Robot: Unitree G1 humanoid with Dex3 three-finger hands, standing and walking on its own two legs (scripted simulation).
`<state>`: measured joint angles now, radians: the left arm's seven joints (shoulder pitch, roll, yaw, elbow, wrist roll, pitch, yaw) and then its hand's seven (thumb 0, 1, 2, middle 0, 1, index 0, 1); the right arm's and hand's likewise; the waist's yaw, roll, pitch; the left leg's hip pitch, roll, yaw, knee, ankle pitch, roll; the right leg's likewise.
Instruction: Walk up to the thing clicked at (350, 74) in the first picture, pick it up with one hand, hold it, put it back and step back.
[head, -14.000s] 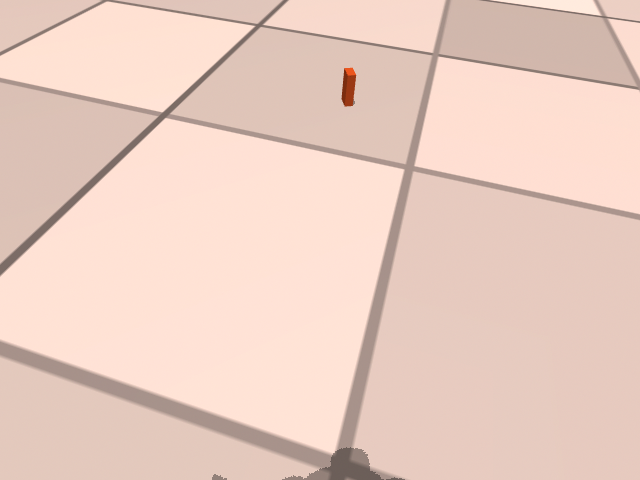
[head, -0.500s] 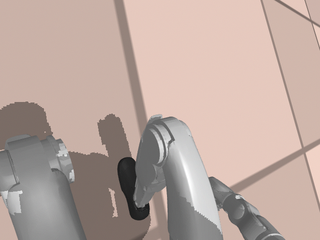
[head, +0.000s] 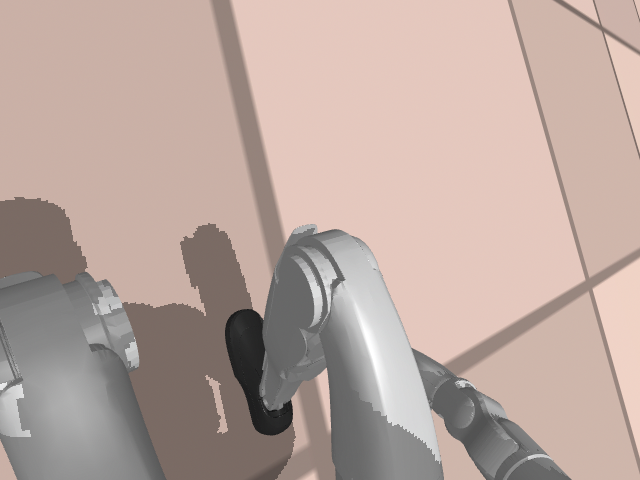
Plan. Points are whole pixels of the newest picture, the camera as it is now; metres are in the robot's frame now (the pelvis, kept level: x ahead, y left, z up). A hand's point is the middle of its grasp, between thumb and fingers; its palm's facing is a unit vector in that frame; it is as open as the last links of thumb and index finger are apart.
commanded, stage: rest palm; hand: left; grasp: from the side
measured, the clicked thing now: out of the picture +0.46 +0.30 -0.18
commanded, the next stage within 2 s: close in 0.16 s
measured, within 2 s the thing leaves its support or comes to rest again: neither
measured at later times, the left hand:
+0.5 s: hand out of the picture +0.43 +0.29 -0.18, palm faces +0.39 -0.92 -0.01, open 13.6 cm
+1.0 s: hand out of the picture +0.44 +0.29 -0.17, palm faces +0.40 -0.91 -0.01, open 12.8 cm
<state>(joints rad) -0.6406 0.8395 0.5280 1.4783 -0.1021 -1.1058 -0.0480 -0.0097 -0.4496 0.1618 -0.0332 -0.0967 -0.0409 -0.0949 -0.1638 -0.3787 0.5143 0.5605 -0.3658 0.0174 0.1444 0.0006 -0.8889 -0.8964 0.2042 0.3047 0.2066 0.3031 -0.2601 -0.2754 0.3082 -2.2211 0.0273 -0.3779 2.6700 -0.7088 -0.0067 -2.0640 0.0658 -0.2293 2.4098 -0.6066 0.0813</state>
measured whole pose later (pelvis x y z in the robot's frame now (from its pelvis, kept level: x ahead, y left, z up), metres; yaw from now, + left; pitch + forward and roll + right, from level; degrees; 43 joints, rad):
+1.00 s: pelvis +0.00 +0.00 +0.01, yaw -1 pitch +13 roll -18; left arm -0.71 0.89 0.50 1.53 -0.06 -1.11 0.03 -0.01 -0.12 0.58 -0.30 -0.48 -0.32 -0.49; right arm -0.17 -0.37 0.54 0.55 -0.37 0.05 0.14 0.00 -0.86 -0.89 0.20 0.30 0.21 0.30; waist -0.28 -0.29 0.31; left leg -2.21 0.04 -0.40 2.66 -0.72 -0.01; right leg -2.05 0.07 -0.25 2.38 -0.60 0.08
